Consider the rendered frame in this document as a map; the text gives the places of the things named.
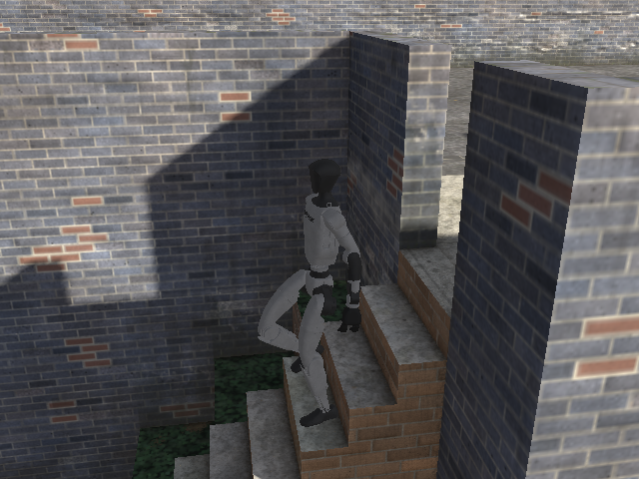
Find stairs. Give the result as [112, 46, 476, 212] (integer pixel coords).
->
[174, 251, 450, 479]

